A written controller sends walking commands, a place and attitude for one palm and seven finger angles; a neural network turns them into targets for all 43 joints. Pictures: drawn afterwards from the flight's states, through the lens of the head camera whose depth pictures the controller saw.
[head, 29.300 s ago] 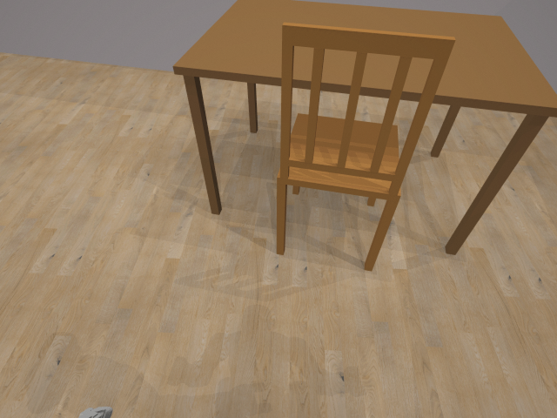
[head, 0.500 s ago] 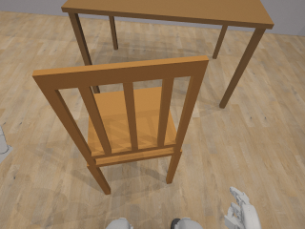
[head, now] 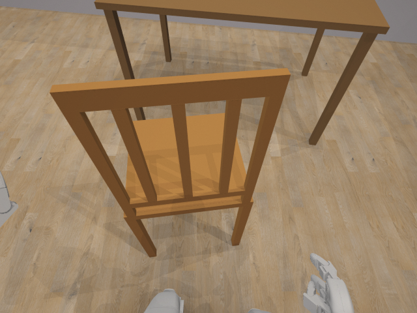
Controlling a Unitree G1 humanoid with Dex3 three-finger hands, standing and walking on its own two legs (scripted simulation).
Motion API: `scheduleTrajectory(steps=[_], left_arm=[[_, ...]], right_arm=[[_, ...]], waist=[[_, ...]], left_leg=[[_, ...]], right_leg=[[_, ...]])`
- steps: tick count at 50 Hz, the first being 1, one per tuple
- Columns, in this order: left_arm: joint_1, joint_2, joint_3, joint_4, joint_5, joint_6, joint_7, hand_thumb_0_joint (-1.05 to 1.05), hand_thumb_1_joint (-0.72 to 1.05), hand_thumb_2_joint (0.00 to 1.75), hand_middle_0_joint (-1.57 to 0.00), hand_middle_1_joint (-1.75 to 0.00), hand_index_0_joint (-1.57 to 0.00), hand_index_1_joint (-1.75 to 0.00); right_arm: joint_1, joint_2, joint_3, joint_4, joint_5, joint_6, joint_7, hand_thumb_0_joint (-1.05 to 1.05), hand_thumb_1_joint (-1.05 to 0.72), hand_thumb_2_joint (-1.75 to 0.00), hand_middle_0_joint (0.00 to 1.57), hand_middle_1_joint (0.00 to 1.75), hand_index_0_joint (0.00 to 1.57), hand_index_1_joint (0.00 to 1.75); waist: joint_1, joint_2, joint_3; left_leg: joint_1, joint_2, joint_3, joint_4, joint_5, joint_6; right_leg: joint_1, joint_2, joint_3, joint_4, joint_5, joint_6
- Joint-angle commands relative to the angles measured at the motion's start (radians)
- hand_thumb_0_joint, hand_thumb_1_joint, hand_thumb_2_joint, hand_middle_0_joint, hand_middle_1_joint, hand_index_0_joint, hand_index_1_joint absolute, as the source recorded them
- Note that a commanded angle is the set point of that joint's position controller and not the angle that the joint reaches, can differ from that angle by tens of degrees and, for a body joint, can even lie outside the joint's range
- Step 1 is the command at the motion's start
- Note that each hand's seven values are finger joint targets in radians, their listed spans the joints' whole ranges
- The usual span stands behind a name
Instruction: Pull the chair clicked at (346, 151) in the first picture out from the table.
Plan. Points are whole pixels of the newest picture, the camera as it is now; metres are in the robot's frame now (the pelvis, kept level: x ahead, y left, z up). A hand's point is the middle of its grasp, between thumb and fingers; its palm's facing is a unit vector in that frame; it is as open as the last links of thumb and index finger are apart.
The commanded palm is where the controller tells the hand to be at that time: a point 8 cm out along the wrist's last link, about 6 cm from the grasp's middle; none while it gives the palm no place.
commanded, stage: step back with the hand held close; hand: left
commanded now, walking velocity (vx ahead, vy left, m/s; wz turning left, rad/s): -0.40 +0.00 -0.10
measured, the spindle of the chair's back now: (184, 158) +0.44 +0.10 -0.02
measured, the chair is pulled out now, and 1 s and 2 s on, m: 0.60 0.60 0.60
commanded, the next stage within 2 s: stop stepping back and stand still in 0.34 s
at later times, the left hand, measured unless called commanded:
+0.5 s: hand (26, 264) +0.14 +0.20 +0.21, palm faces +0.26 -0.75 -0.61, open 7.4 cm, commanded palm +0.07 +0.26 +0.20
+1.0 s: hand out of the picture +0.05 +0.23 +0.21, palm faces +0.42 -0.76 -0.50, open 7.4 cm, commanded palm +0.00 +0.27 +0.20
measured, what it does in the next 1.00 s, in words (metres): walks backwards: left foot, then right foot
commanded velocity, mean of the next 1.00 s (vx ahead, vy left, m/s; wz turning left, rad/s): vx -0.07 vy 0.05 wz -0.02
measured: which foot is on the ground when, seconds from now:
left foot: up 0.00-0.14, down 0.16-0.50, up 0.52-0.76, down 0.78-1.00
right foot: down 0.00-0.16, up 0.18-0.42, down 0.44-1.00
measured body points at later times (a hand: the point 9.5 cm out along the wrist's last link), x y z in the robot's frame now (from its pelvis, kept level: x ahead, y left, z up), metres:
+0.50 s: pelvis -0.10 -0.02 +0.01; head -0.04 -0.03 +0.46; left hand +0.12 +0.24 +0.24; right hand +0.07 -0.25 -0.08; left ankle -0.02 +0.14 -0.72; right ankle -0.10 -0.14 -0.72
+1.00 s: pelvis -0.16 -0.02 +0.02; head -0.18 -0.03 +0.47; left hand +0.02 +0.27 +0.23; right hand -0.02 -0.28 -0.07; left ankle -0.16 +0.10 -0.72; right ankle -0.10 -0.14 -0.72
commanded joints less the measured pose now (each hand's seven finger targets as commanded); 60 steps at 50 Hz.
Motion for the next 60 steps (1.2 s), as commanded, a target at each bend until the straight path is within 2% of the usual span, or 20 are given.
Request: scheduleTrajectory(steps=[1, 4, 6, 8, 10, 15, 22, 24, 25, 26, 30, 34, 38, 41, 43, 46, 49, 51, 54, 60], left_arm=[[-0.02, 0.207, 0.105, -0.188, -0.016, -0.036, 0.033, 0.0, 0.9, 0.9, -0.2, -0.3, -0.2, -0.3], [0.063, 0.214, 0.161, -0.163, -0.009, -0.029, 0.039, 0.0, 0.9, 0.9, -0.2, -0.3, -0.2, -0.3], [0.115, 0.212, 0.174, -0.164, -0.012, -0.044, 0.034, 0.0, 0.9, 0.9, -0.2, -0.3, -0.2, -0.3], [0.1, 0.207, 0.159, -0.213, -0.011, -0.062, 0.019, 0.0, 0.9, 0.9, -0.2, -0.3, -0.2, -0.3], [0.178, 0.163, 0.135, -0.128, -0.03, -0.062, 0.006, 0.0, 0.9, 0.9, -0.2, -0.3, -0.2, -0.3], [0.001, 0.19, 0.085, -0.378, -0.022, -0.065, 0.013, 0.0, 0.9, 0.9, -0.2, -0.3, -0.2, -0.3], [0.092, 0.22, 0.157, -0.181, -0.024, -0.044, 0.006, 0.0, 0.9, 0.9, -0.2, -0.3, -0.2, -0.3], [0.125, 0.22, 0.157, -0.088, -0.029, -0.029, -0.001, 0.0, 0.9, 0.9, -0.2, -0.3, -0.2, -0.3], [0.141, 0.221, 0.138, -0.086, -0.031, -0.011, 0.002, 0.0, 0.9, 0.9, -0.2, -0.3, -0.2, -0.3], [0.162, 0.214, 0.127, -0.073, -0.049, 0.017, 0.009, 0.0, 0.9, 0.9, -0.2, -0.3, -0.2, -0.3], [0.146, 0.216, 0.134, -0.033, -0.055, 0.042, 0.033, 0.0, 0.9, 0.9, -0.2, -0.3, -0.2, -0.3], [0.067, 0.207, 0.092, -0.061, -0.032, 0.025, 0.04, 0.0, 0.9, 0.9, -0.2, -0.3, -0.2, -0.3], [0.054, 0.201, 0.055, -0.188, -0.017, -0.002, 0.038, 0.0, 0.9, 0.9, -0.2, -0.3, -0.2, -0.3], [0.083, 0.208, 0.075, -0.241, -0.004, -0.014, 0.032, 0.0, 0.9, 0.9, -0.2, -0.3, -0.2, -0.3], [0.046, 0.218, 0.091, -0.19, 0.0, -0.008, 0.026, 0.0, 0.9, 0.9, -0.2, -0.3, -0.2, -0.3], [-0.047, 0.181, 0.067, -0.09, -0.007, -0.002, 0.029, 0.0, 0.9, 0.9, -0.2, -0.3, -0.2, -0.3], [-0.071, 0.145, 0.04, 0.053, -0.01, 0.016, 0.024, 0.0, 0.9, 0.9, -0.2, -0.3, -0.2, -0.3], [-0.08, 0.123, 0.005, 0.08, -0.011, 0.033, 0.021, 0.0, 0.9, 0.9, -0.2, -0.3, -0.2, -0.3], [-0.146, 0.124, -0.025, 0.031, -0.011, 0.045, 0.017, 0.0, 0.9, 0.9, -0.2, -0.3, -0.2, -0.3], [-0.122, 0.202, 0.047, -0.211, 0.001, 0.024, 0.036, 0.0, 0.9, 0.9, -0.2, -0.3, -0.2, -0.3]], right_arm=[[-0.059, -0.113, -0.067, -0.128, 0.004, -0.04, -0.006, 0.0, -0.9, -0.9, 0.2, 0.3, 0.2, 0.3], [-0.11, -0.078, -0.029, -0.139, 0.004, 0.0, -0.023, 0.0, -0.9, -0.9, 0.2, 0.3, 0.2, 0.3], [-0.097, -0.095, -0.037, -0.137, 0.005, 0.016, -0.034, 0.0, -0.9, -0.9, 0.2, 0.3, 0.2, 0.3], [-0.073, -0.115, -0.066, -0.157, 0.003, 0.008, -0.028, 0.0, -0.9, -0.9, 0.2, 0.3, 0.2, 0.3], [-0.07, -0.109, -0.082, -0.143, 0.002, -0.015, -0.016, 0.0, -0.9, -0.9, 0.2, 0.3, 0.2, 0.3], [-0.056, -0.142, -0.07, -0.137, 0.012, -0.05, 0.003, 0.0, -0.9, -0.9, 0.2, 0.3, 0.2, 0.3], [-0.064, -0.15, -0.047, -0.147, 0.006, -0.044, 0.003, 0.0, -0.9, -0.9, 0.2, 0.3, 0.2, 0.3], [-0.03, -0.133, -0.042, -0.163, 0.025, -0.013, 0.015, 0.0, -0.9, -0.9, 0.2, 0.3, 0.2, 0.3], [0.01, -0.126, -0.055, -0.179, 0.035, 0.014, 0.018, 0.0, -0.9, -0.9, 0.2, 0.3, 0.2, 0.3], [-0.024, -0.137, -0.067, -0.192, 0.048, 0.027, 0.01, 0.0, -0.9, -0.9, 0.2, 0.3, 0.2, 0.3], [-0.085, -0.104, -0.012, -0.183, 0.043, 0.054, -0.009, 0.0, -0.9, -0.9, 0.2, 0.3, 0.2, 0.3], [-0.069, -0.131, -0.024, -0.165, 0.025, 0.026, -0.025, 0.0, -0.9, -0.9, 0.2, 0.3, 0.2, 0.3], [-0.03, -0.145, -0.034, -0.168, 0.018, -0.006, -0.028, 0.0, -0.9, -0.9, 0.2, 0.3, 0.2, 0.3], [-0.018, -0.169, -0.056, -0.185, 0.031, -0.02, -0.011, 0.0, -0.9, -0.9, 0.2, 0.3, 0.2, 0.3], [-0.033, -0.151, -0.038, -0.174, 0.03, -0.013, -0.01, 0.0, -0.9, -0.9, 0.2, 0.3, 0.2, 0.3], [-0.008, -0.156, -0.043, -0.158, 0.041, -0.015, -0.018, 0.0, -0.9, -0.9, 0.2, 0.3, 0.2, 0.3], [-0.01, -0.16, -0.044, -0.151, 0.039, -0.003, -0.019, 0.0, -0.9, -0.9, 0.2, 0.3, 0.2, 0.3], [-0.01, -0.153, -0.037, -0.149, 0.035, 0.013, -0.021, 0.0, -0.9, -0.9, 0.2, 0.3, 0.2, 0.3], [-0.018, -0.145, -0.023, -0.149, 0.025, 0.021, -0.014, 0.0, -0.9, -0.9, 0.2, 0.3, 0.2, 0.3], [-0.058, -0.134, -0.013, -0.181, 0.025, 0.008, -0.014, 0.0, -0.9, -0.9, 0.2, 0.3, 0.2, 0.3]], waist=[[-0.017, -0.229, -0.234], [-0.023, -0.204, -0.215], [-0.027, -0.1, -0.26], [-0.033, 0.149, -0.294], [-0.021, 0.206, -0.278], [-0.023, 0.234, -0.219], [-0.015, 0.168, -0.18], [-0.029, -0.021, -0.186], [-0.038, -0.266, -0.25], [-0.03, -0.338, -0.253], [-0.043, -0.196, -0.21], [-0.022, -0.25, -0.157], [-0.03, -0.037, -0.146], [-0.006, 0.19, -0.177], [-0.009, 0.287, -0.102], [-0.022, 0.102, -0.036], [-0.028, -0.07, 0.014], [-0.035, -0.146, 0.026], [-0.044, -0.249, -0.016], [-0.007, 0.166, -0.123]], left_leg=[[0.107, -0.085, -0.029, 0.269, -0.223, 0.021], [0.118, -0.073, -0.019, -0.078, -0.138, 0.032], [0.235, -0.027, 0.006, -0.389, 0.216, 0.047], [0.419, 0.227, -0.159, -0.346, 0.8, 0.139], [0.454, 0.286, -0.104, -0.317, 0.918, 0.196], [0.431, 0.218, -0.018, -0.292, 0.823, 0.139], [0.2, 0.163, -0.044, -0.256, 0.234, 0.092], [0.164, 0.054, 0.051, -0.108, -0.081, 0.042], [0.141, -0.058, 0.087, 0.044, -0.177, 0.011], [0.143, -0.097, 0.032, 0.203, -0.195, 0.016], [0.086, -0.073, -0.001, 0.16, -0.153, 0.029], [0.157, -0.098, 0.059, -0.099, -0.181, 0.062], [0.291, -0.074, 0.037, -0.448, -0.066, 0.098], [0.326, 0.062, -0.077, -0.437, 0.184, 0.126], [0.114, 0.077, -0.09, -0.495, -0.081, 0.138], [-0.007, 0.035, -0.057, -0.447, -0.286, 0.129], [0.033, -0.037, -0.021, -0.336, -0.366, 0.111], [0.111, -0.079, 0.005, -0.25, -0.352, 0.104], [0.196, -0.103, 0.023, -0.209, -0.228, 0.102], [0.112, 0.059, -0.157, -0.528, -0.292, 0.14]], right_leg=[[0.055, -0.413, 0.368, -0.342, 0.518, -0.205], [0.152, -0.293, 0.209, -0.222, 0.617, -0.115], [0.206, -0.2, 0.107, -0.065, 0.608, -0.038], [-0.023, -0.093, 0.047, 0.16, 0.05, 0.014], [-0.135, -0.05, 0.065, 0.351, -0.217, 0.013], [-0.047, -0.08, -0.007, 0.119, -0.085, -0.008], [0.192, -0.097, -0.06, -0.23, 0.13, 0.009], [0.187, -0.195, 0.032, -0.326, 0.243, -0.011], [0.176, -0.303, 0.214, -0.352, 0.288, -0.08], [0.108, -0.384, 0.317, -0.398, 0.238, -0.124], [0.144, -0.35, 0.203, -0.348, 0.043, -0.105], [0.166, -0.337, 0.211, -0.414, -0.097, -0.089], [0.202, -0.265, 0.153, -0.319, -0.064, -0.05], [0.163, -0.113, 0.001, -0.085, 0.065, -0.001], [0.21, -0.102, -0.035, -0.065, -0.059, 0.008], [0.28, -0.087, -0.002, -0.146, -0.038, 0.01], [0.145, -0.107, 0.133, -0.306, -0.25, -0.018], [0.023, -0.14, 0.225, -0.412, -0.401, -0.043], [0.031, -0.195, 0.267, -0.465, -0.349, -0.064], [0.277, -0.078, 0.065, -0.178, -0.002, 0.005]])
